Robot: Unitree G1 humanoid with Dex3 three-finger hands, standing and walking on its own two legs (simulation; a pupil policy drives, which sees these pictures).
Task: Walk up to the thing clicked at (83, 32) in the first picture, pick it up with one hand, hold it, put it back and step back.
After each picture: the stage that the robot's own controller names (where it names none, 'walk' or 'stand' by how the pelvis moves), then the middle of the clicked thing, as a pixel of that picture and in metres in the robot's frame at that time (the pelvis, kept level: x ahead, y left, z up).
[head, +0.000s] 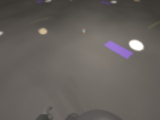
stand; (83, 31) +2.26 +0.27 -0.72
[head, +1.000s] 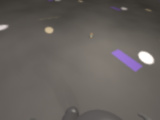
walk; (91, 35) +2.11 +0.16 -0.70
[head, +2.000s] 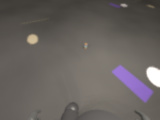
walk; (85, 46) +1.45 +0.16 -0.69
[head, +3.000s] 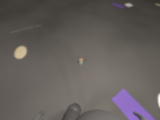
walk; (81, 61) +0.96 +0.18 -0.70
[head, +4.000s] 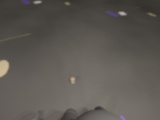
walk; (72, 80) +0.62 +0.20 -0.71
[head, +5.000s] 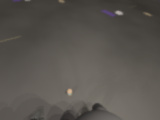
walk; (69, 92) +0.41 +0.18 -0.72
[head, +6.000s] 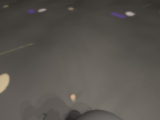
stand; (73, 98) +0.37 +0.23 -0.71
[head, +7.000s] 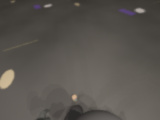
walk; (74, 98) +0.33 +0.22 -0.72
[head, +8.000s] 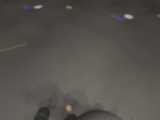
stand; (68, 108) +0.23 +0.21 -0.72
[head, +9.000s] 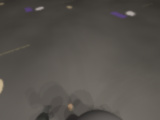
stand; (70, 107) +0.24 +0.22 -0.72
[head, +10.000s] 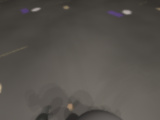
stand; (70, 107) +0.24 +0.23 -0.72
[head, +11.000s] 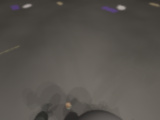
stand; (68, 105) +0.22 +0.25 -0.72
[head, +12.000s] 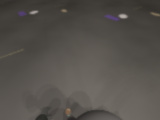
stand; (68, 112) +0.21 +0.24 -0.72
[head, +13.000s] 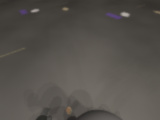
stand; (69, 110) +0.21 +0.23 -0.72
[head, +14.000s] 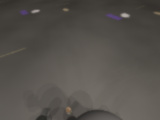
stand; (68, 110) +0.22 +0.24 -0.72
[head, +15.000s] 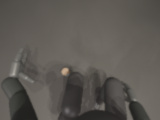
go down; (66, 72) +0.32 +0.22 -0.36
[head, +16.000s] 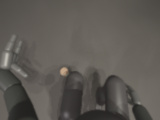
go down; (64, 72) +0.33 +0.22 -0.31
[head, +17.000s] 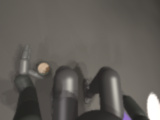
close in; (43, 69) +0.33 +0.24 -0.22
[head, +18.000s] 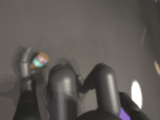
close; (39, 62) +0.37 +0.22 -0.22
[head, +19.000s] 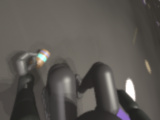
lift; (40, 58) +0.40 +0.19 -0.24
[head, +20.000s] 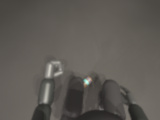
lift; (85, 82) +0.31 +0.03 -0.42
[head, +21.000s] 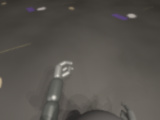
close; out of the picture +0.15 -0.07 -0.70
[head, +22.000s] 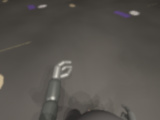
hold; (87, 115) +0.19 -0.01 -0.70
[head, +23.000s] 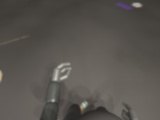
stand; (83, 105) +0.24 +0.04 -0.69
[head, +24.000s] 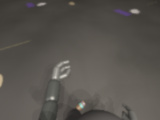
stand; (80, 105) +0.27 +0.08 -0.70
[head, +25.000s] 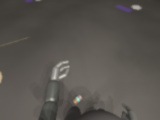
stand; (77, 99) +0.31 +0.12 -0.70
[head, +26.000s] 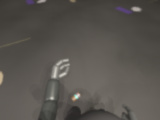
stand; (75, 96) +0.35 +0.15 -0.69
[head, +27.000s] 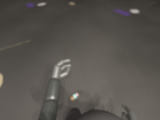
stand; (74, 96) +0.37 +0.18 -0.70
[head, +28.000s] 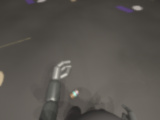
stand; (74, 94) +0.38 +0.19 -0.69
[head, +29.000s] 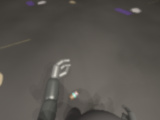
stand; (73, 95) +0.38 +0.19 -0.69
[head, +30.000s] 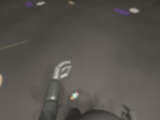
stand; (74, 96) +0.37 +0.18 -0.70
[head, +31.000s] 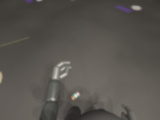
stand; (75, 95) +0.35 +0.16 -0.69
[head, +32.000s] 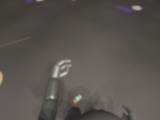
stand; (77, 98) +0.32 +0.13 -0.70
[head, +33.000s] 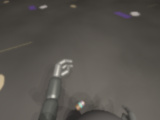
stand; (80, 105) +0.29 +0.09 -0.70
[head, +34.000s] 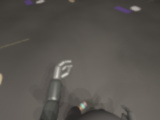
stand; (82, 106) +0.25 +0.06 -0.69
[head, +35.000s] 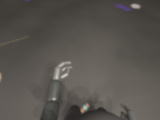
stand; (84, 107) +0.22 +0.01 -0.69
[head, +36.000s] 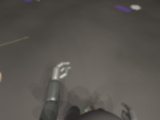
stand; (86, 112) +0.18 -0.02 -0.69
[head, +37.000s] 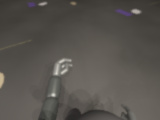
stand; (90, 119) +0.14 -0.06 -0.70
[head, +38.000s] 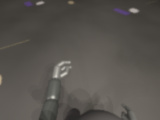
stand; (90, 118) +0.14 -0.06 -0.70
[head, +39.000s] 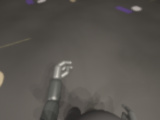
stand; (90, 116) +0.15 -0.05 -0.70
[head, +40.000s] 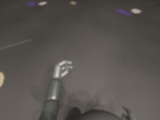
stand; (90, 117) +0.16 -0.05 -0.70
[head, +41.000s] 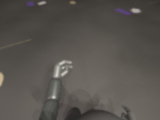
close; (89, 116) +0.16 -0.04 -0.70
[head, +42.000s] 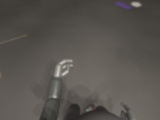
close; (88, 112) +0.17 -0.04 -0.69
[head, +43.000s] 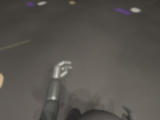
close; (89, 116) +0.16 -0.03 -0.70
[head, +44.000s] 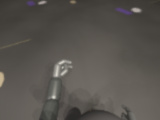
stand; (88, 115) +0.17 -0.03 -0.70
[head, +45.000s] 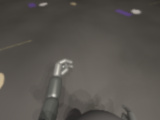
stand; (88, 116) +0.17 -0.03 -0.70
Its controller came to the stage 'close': yes
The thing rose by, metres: 0.01
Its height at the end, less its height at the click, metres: -0.02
